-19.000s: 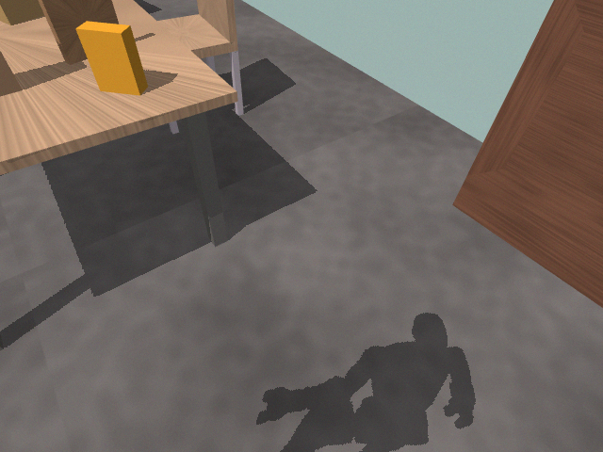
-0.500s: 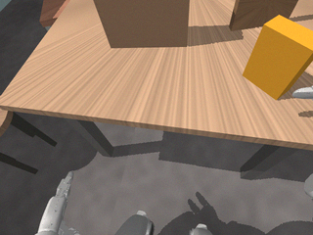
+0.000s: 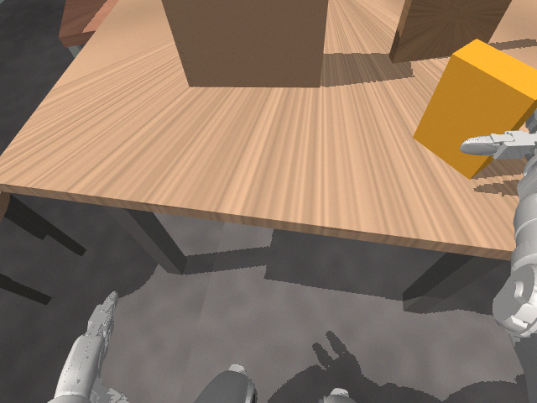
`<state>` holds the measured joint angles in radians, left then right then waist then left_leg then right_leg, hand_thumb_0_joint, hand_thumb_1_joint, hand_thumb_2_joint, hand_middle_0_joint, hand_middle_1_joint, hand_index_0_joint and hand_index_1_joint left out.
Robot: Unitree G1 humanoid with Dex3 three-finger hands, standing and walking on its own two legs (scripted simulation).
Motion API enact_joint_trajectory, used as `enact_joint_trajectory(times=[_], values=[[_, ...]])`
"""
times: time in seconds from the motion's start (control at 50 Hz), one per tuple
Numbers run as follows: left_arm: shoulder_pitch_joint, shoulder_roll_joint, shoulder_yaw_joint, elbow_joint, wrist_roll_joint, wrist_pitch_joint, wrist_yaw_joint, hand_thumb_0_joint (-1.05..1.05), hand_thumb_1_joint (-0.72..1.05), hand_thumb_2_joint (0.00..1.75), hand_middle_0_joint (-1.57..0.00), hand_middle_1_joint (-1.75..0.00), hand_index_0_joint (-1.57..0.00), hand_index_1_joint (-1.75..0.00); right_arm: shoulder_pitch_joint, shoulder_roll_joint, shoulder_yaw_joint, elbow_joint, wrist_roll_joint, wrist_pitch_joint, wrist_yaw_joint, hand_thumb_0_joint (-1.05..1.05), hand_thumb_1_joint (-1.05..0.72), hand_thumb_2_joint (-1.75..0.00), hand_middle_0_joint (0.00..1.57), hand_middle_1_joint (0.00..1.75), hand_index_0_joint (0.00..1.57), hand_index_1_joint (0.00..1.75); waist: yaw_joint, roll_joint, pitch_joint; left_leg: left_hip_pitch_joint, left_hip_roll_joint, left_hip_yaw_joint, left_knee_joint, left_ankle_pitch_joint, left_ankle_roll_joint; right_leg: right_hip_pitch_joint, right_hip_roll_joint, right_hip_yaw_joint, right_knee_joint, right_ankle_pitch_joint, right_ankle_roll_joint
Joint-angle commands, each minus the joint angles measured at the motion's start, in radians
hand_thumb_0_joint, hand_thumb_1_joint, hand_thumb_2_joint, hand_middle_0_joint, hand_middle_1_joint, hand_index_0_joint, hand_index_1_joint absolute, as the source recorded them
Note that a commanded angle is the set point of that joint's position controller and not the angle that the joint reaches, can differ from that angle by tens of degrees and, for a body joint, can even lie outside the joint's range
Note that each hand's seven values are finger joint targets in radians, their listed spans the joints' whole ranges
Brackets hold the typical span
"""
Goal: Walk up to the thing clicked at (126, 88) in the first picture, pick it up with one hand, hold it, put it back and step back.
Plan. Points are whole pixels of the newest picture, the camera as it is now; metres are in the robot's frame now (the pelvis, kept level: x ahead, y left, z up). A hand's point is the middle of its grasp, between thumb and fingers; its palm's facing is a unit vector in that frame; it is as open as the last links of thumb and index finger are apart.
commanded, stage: rest palm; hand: right
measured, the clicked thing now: (472, 114) +0.56 -0.22 +0.09
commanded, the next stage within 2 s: close in 0.08 s
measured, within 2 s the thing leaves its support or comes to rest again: leaves its support in 1.22 s
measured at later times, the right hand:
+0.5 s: hand (498, 108) +0.54 -0.24 +0.12, palm faces +0.25 +0.97 +0.01, open 12.9 cm
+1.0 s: hand (502, 115) +0.53 -0.24 +0.12, palm faces +0.26 +0.96 +0.01, open 9.1 cm
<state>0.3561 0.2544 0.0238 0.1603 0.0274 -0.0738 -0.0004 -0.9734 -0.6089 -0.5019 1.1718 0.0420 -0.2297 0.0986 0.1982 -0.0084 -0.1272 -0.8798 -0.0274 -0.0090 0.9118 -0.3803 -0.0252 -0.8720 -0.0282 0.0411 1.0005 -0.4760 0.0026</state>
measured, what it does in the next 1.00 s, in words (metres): stands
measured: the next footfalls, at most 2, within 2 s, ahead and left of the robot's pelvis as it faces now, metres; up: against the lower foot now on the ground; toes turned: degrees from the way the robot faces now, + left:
none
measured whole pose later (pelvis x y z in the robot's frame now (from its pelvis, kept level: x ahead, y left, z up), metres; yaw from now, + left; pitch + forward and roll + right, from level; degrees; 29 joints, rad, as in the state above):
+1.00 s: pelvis +0.00 -0.01 +0.00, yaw +1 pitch +20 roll +3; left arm 0.36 0.26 0.03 0.14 0.03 -0.05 0.00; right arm -0.96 -0.59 -0.49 1.17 0.03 -0.25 0.05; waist 0.20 -0.02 -0.13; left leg -0.87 -0.03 -0.02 0.89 -0.37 -0.03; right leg -0.86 -0.03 0.03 0.99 -0.47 -0.01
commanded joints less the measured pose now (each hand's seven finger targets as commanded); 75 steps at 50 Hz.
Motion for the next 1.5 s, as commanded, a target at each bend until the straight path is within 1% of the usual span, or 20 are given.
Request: enact_joint_trajectory(times=[0.0,0.16,0.34,0.5,0.64,0.72,0.78,0.82,0.9,1.06,1.12,1.16,1.24,1.28,1.34,1.36,1.38,1.4,1.46,1.48], values=[[-0.018,0.140,0.076,-0.182,-0.009,-0.047,0.012,0.00,-0.61,0.09,-0.06,-0.05,-0.03,-0.07,-0.508,-0.267,-0.005,-0.229,-0.006,-0.065,-0.022,0.00,0.41,-0.10,0.04,0.06,0.04,0.06,-0.008,-0.188,-0.523,0.261,-0.010,0.031,-0.064,0.346,0.045,0.325,0.007,-0.010,-0.115,0.436,-0.003],[0.034,0.144,0.092,-0.176,-0.006,-0.041,0.010,0.00,-0.61,0.09,-0.06,-0.05,-0.04,-0.07,-0.509,-0.237,0.017,-0.166,-0.025,-0.075,-0.031,0.00,0.40,-0.21,0.16,0.20,0.17,0.20,0.035,-0.131,-0.494,0.294,-0.008,0.020,-0.065,0.381,0.034,0.257,0.015,-0.023,-0.099,0.387,-0.016],[0.017,0.156,0.089,-0.197,0.002,-0.045,0.016,0.00,-0.56,0.06,-0.05,-0.06,-0.05,-0.06,-0.610,-0.293,0.016,-0.113,-0.046,-0.083,-0.031,0.00,0.35,-0.31,0.74,0.53,0.74,0.53,0.069,-0.193,-0.532,0.209,-0.012,0.024,-0.053,0.319,0.038,0.290,0.009,-0.009,-0.081,0.360,-0.012],[-0.019,0.132,0.050,-0.276,-0.003,-0.048,0.011,0.00,-0.56,0.06,-0.05,-0.06,-0.05,-0.06,-0.624,-0.348,-0.012,-0.160,-0.037,-0.082,-0.035,0.00,0.20,-0.47,0.92,0.71,0.92,0.71,0.039,-0.226,-0.567,0.229,-0.018,0.037,-0.051,0.311,0.041,0.295,0.004,-0.003,-0.087,0.382,-0.003],[-0.021,0.133,0.060,-0.298,0.000,-0.047,0.009,0.00,-0.55,0.05,-0.05,-0.06,-0.05,-0.05,-0.524,-0.208,0.055,-0.124,-0.032,-0.068,-0.037,0.00,-0.06,-0.78,1.09,0.98,1.10,0.98,0.055,-0.189,-0.548,0.200,-0.026,0.049,-0.054,0.298,0.044,0.335,-0.003,0.001,-0.096,0.404,-0.001],[0.038,0.138,0.074,-0.208,-0.005,-0.038,0.013,0.00,-0.54,0.05,-0.05,-0.05,-0.05,-0.05,-0.527,-0.307,-0.010,-0.232,-0.026,-0.074,-0.050,0.00,-0.24,-0.90,1.20,1.09,1.20,1.09,0.015,-0.238,-0.556,0.211,-0.023,0.048,-0.059,0.318,0.045,0.372,-0.004,0.001,-0.109,0.450,0.004],[0.082,0.151,0.103,-0.124,-0.009,-0.033,0.012,0.00,-0.52,0.04,-0.05,-0.06,-0.05,-0.05,-0.408,-0.235,0.005,-0.101,-0.013,-0.055,-0.048,0.00,-0.29,-1.01,1.25,1.19,1.26,1.20,0.023,-0.173,-0.409,0.189,-0.023,0.052,-0.064,0.306,0.046,0.288,0.001,0.001,-0.121,0.414,0.002],[-0.063,0.168,0.108,-0.264,-0.009,-0.046,0.014,0.00,-0.52,0.04,-0.05,-0.05,-0.05,-0.05,-0.499,-0.274,-0.010,-0.238,-0.017,-0.076,-0.057,0.00,-0.29,-1.04,1.27,1.22,1.28,1.22,0.010,-0.178,-0.541,0.221,-0.023,0.047,-0.062,0.312,0.046,0.356,-0.006,0.007,-0.121,0.443,0.001],[0.006,0.120,0.062,-0.197,-0.010,-0.040,0.004,0.00,-0.55,0.06,-0.06,-0.06,-0.06,-0.06,-0.383,-0.182,0.018,-0.153,-0.005,-0.071,-0.046,0.00,-0.36,-1.23,1.24,1.34,1.26,1.34,-0.007,-0.139,-0.460,0.240,-0.023,0.049,-0.072,0.324,0.044,0.320,0.004,-0.002,-0.130,0.449,0.002],[-0.062,0.180,0.121,-0.196,-0.012,-0.047,0.024,0.00,-0.56,0.06,-0.06,-0.06,-0.05,-0.06,-0.586,-0.294,-0.013,-0.400,0.004,-0.092,-0.047,0.00,-0.42,-1.39,1.29,1.46,1.32,1.46,-0.011,-0.226,-0.627,0.293,-0.018,0.041,-0.083,0.400,0.046,0.487,-0.004,0.000,-0.135,0.594,0.009],[0.063,0.129,0.083,-0.024,-0.018,-0.031,0.016,0.00,-0.55,0.06,-0.06,-0.06,-0.05,-0.06,-0.438,-0.197,0.017,-0.212,0.020,-0.053,-0.037,0.00,-0.39,-1.39,1.28,1.47,1.31,1.47,-0.010,-0.174,-0.436,0.270,-0.018,0.039,-0.119,0.352,0.043,0.401,0.008,-0.009,-0.162,0.508,-0.001],[-0.153,0.184,0.104,-0.228,-0.017,-0.059,0.029,0.00,-0.56,0.06,-0.06,-0.05,-0.05,-0.06,-0.677,-0.323,-0.021,-0.491,0.019,-0.092,-0.051,0.00,-0.37,-1.41,1.28,1.48,1.32,1.48,-0.023,-0.196,-0.703,0.393,-0.009,0.028,-0.107,0.435,0.040,0.487,0.012,-0.013,-0.154,0.542,-0.004],[0.007,0.109,0.046,-0.006,-0.027,-0.035,0.018,0.00,-0.55,0.06,-0.06,-0.05,-0.05,-0.06,-0.387,-0.179,0.026,-0.127,0.026,-0.029,-0.041,0.00,-0.33,-1.39,1.26,1.46,1.30,1.47,-0.017,-0.086,-0.367,0.341,-0.010,0.029,-0.155,0.408,0.034,0.344,0.024,-0.020,-0.184,0.471,-0.017],[-0.165,0.201,0.118,-0.220,-0.017,-0.062,0.041,0.00,-0.56,0.06,-0.06,-0.05,-0.05,-0.06,-0.783,-0.402,-0.041,-0.577,0.011,-0.096,-0.067,0.00,-0.27,-1.39,1.29,1.49,1.34,1.49,-0.025,-0.229,-0.781,0.462,0.001,0.009,-0.115,0.535,0.035,0.550,0.018,-0.029,-0.158,0.605,-0.006],[0.150,0.044,0.009,0.176,-0.022,-0.023,0.010,0.00,-0.54,0.05,-0.05,-0.05,-0.05,-0.06,-0.275,-0.043,0.097,0.077,0.024,0.009,-0.029,0.00,-0.28,-1.39,1.26,1.47,1.30,1.47,-0.008,-0.100,-0.175,0.290,-0.014,0.039,-0.172,0.366,0.042,0.312,0.027,-0.024,-0.217,0.459,-0.008],[-0.024,0.096,0.032,0.015,-0.028,-0.038,0.014,0.00,-0.55,0.05,-0.05,-0.05,-0.05,-0.06,-0.381,-0.157,0.037,-0.088,0.034,-0.024,-0.040,0.00,-0.31,-1.39,1.29,1.48,1.33,1.48,-0.009,-0.069,-0.278,0.317,-0.005,0.026,-0.180,0.372,0.035,0.313,0.020,-0.019,-0.216,0.431,-0.016],[-0.268,0.216,0.126,-0.318,-0.027,-0.069,0.036,0.00,-0.55,0.05,-0.06,-0.05,-0.05,-0.06,-0.732,-0.451,-0.083,-0.438,0.023,-0.096,-0.070,0.00,-0.29,-1.42,1.29,1.50,1.34,1.50,-0.040,-0.180,-0.760,0.496,0.011,-0.003,-0.150,0.491,0.031,0.489,0.022,-0.030,-0.193,0.511,-0.012],[-0.140,0.231,0.140,-0.180,-0.006,-0.060,0.043,0.00,-0.56,0.06,-0.05,-0.05,-0.05,-0.06,-0.793,-0.456,-0.060,-0.543,-0.004,-0.099,-0.066,0.00,-0.23,-1.45,1.29,1.54,1.35,1.54,-0.037,-0.230,-0.792,0.496,0.001,0.013,-0.129,0.510,0.036,0.553,0.021,-0.031,-0.184,0.568,-0.006],[0.119,0.030,0.004,0.161,-0.027,-0.027,0.009,0.00,-0.53,0.05,-0.05,-0.06,-0.05,-0.06,-0.265,-0.008,0.111,0.114,0.031,0.018,-0.011,0.00,-0.26,-1.40,1.25,1.48,1.30,1.48,-0.006,-0.062,-0.142,0.296,-0.013,0.042,-0.197,0.338,0.037,0.318,0.028,-0.023,-0.239,0.410,-0.013],[-0.074,0.121,0.050,-0.032,-0.033,-0.048,0.021,0.00,-0.55,0.05,-0.05,-0.05,-0.05,-0.06,-0.426,-0.173,0.027,-0.116,0.046,-0.026,-0.029,0.00,-0.29,-1.40,1.28,1.49,1.32,1.49,-0.007,-0.031,-0.329,0.360,-0.005,0.029,-0.193,0.375,0.033,0.336,0.020,-0.013,-0.238,0.416,-0.016]])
